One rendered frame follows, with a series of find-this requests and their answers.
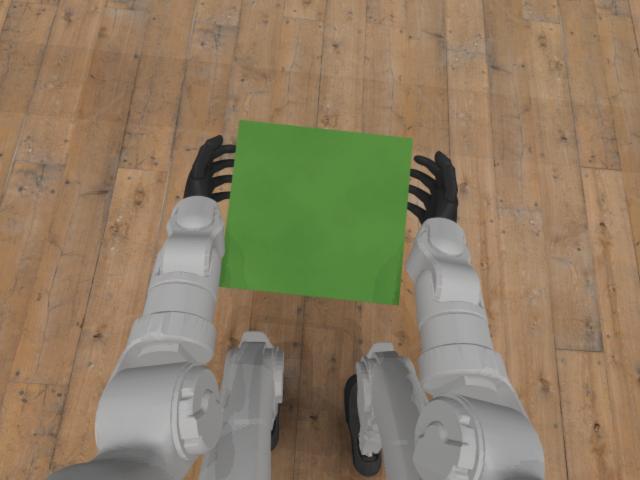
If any right robot shin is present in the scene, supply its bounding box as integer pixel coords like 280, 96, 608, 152
357, 342, 416, 455

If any left robot hand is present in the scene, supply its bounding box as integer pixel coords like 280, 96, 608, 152
183, 135, 236, 202

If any carton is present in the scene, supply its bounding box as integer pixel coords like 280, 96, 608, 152
219, 120, 413, 305

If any robot left upper arm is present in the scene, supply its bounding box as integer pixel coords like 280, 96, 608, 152
44, 361, 223, 480

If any robot right forearm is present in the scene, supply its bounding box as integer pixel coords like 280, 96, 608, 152
405, 217, 531, 423

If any robot left forearm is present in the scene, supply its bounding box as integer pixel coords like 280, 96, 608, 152
95, 196, 225, 448

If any robot right upper arm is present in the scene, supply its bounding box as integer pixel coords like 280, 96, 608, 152
413, 393, 545, 480

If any left robot thigh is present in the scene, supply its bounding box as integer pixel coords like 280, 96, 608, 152
198, 342, 284, 480

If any right robot hand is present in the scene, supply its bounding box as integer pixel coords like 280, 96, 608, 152
407, 151, 458, 225

